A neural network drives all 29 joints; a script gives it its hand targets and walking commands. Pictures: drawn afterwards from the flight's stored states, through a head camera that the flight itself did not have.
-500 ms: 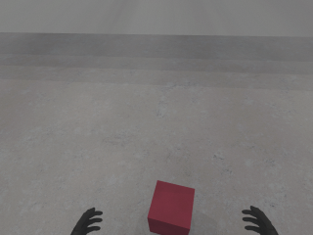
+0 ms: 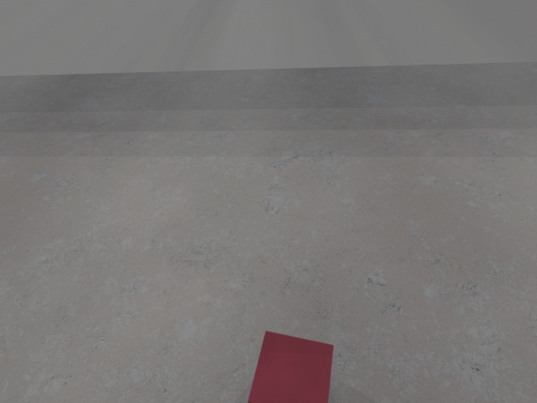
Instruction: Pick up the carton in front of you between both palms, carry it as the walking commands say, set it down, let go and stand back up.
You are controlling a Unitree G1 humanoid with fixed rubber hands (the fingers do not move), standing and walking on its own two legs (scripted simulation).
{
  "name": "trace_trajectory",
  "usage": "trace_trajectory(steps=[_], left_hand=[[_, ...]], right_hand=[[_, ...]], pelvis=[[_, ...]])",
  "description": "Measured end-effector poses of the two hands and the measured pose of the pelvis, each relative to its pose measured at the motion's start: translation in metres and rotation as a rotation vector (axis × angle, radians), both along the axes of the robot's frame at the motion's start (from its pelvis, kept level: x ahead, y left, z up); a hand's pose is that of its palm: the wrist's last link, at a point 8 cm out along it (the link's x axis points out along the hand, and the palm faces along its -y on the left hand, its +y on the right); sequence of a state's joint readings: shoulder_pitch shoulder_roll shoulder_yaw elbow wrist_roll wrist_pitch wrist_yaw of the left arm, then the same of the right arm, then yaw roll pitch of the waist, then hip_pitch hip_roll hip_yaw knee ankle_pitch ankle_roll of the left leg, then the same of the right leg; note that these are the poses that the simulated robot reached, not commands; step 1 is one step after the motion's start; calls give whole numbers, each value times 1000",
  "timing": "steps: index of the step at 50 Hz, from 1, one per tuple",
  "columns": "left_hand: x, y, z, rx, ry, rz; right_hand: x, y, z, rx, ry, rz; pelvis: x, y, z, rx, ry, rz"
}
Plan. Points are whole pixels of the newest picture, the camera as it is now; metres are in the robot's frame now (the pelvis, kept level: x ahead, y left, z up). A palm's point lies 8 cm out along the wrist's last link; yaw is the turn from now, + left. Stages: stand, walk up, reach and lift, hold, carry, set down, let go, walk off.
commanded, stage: stand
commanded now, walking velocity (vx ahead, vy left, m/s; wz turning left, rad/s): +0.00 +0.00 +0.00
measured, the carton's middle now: (293, 386) +0.37 +0.00 -0.64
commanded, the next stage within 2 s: none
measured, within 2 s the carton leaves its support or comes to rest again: neither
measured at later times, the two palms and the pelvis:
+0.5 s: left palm out of the picture -0.01 +0.24 -0.12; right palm out of the picture -0.03 -0.25 -0.14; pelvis -0.01 -0.01 +0.01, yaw -1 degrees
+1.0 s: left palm out of the picture -0.07 +0.22 -0.13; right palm out of the picture -0.10 -0.22 -0.14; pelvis -0.03 +0.00 +0.01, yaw -2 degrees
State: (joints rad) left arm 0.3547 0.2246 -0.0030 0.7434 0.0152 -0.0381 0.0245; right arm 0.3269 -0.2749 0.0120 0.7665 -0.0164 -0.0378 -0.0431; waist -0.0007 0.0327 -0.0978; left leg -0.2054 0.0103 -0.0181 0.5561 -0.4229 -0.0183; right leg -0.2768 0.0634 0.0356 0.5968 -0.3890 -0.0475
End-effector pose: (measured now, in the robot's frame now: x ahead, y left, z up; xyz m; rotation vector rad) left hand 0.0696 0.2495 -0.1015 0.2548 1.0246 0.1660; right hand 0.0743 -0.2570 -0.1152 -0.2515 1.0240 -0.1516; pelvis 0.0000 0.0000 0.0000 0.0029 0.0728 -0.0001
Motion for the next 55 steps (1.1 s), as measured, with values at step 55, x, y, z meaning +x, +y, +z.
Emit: trace_trajectory(steps=[55], left_hand=[[-146, -31, -29, -86, 419, 83]], right_hand=[[-177, 45, -25, 100, 484, -116]], pelvis=[[-38, 2, 10, 1, -89, -30]])
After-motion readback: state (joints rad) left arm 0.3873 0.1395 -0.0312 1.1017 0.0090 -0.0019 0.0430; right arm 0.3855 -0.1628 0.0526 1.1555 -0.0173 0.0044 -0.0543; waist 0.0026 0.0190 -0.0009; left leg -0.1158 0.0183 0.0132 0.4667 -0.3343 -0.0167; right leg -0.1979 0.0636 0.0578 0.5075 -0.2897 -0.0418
